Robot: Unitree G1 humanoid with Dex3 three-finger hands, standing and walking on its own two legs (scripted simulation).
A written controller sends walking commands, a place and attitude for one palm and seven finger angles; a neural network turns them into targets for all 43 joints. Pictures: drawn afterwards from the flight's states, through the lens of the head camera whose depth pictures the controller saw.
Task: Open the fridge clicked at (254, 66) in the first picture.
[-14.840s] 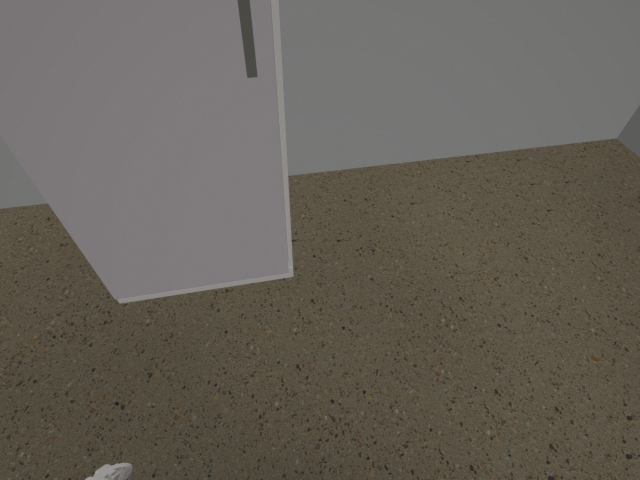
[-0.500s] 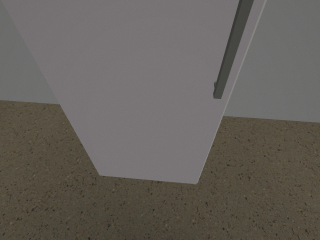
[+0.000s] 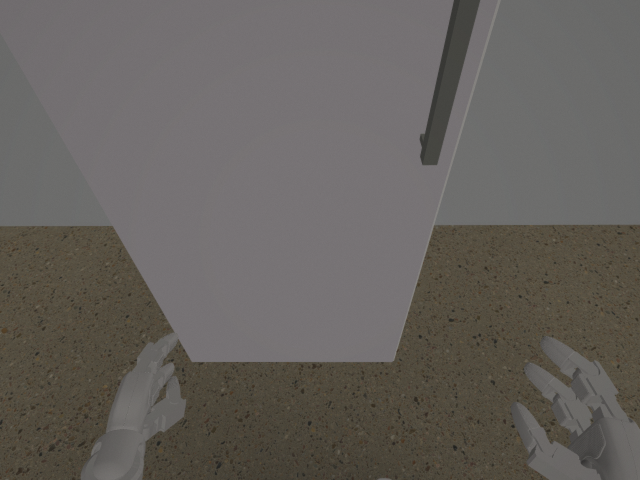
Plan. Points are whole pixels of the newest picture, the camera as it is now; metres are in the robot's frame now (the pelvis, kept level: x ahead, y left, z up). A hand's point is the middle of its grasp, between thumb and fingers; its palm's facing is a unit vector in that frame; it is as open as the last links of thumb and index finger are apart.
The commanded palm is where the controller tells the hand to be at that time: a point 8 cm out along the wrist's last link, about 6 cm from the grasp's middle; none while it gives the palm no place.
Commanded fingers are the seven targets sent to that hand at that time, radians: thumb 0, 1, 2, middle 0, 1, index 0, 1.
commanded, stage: raise the hand to about handle height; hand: right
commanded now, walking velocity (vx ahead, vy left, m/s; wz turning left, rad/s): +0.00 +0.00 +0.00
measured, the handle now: (454, 28) +0.54 -0.14 +0.31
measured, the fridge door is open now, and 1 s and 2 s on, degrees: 0 0 0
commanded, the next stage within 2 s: move the hooked fingers beside the handle in 1.60 s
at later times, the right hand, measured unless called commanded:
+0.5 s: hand (599, 325) +0.24 -0.25 +0.16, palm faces +0.02 +1.00 -0.08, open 12.1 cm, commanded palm +0.21 -0.30 +0.18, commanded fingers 0.00 0.29 -0.39 0.28 1.07 0.28 1.07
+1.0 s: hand out of the picture +0.25 -0.31 +0.27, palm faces +0.09 +0.99 -0.13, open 14.0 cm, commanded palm +0.22 -0.35 +0.28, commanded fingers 0.00 0.50 -0.30 0.30 1.20 0.30 1.20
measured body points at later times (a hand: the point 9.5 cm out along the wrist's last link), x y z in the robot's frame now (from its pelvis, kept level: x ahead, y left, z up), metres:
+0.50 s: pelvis +0.01 -0.02 +0.03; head +0.01 -0.01 +0.48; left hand +0.16 +0.23 -0.04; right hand +0.24 -0.30 +0.16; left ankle -0.02 +0.07 -0.69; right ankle +0.05 -0.10 -0.69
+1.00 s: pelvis -0.01 -0.03 +0.05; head -0.04 -0.02 +0.49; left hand +0.21 +0.16 -0.01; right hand +0.24 -0.36 +0.27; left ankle -0.02 +0.07 -0.69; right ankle +0.05 -0.10 -0.69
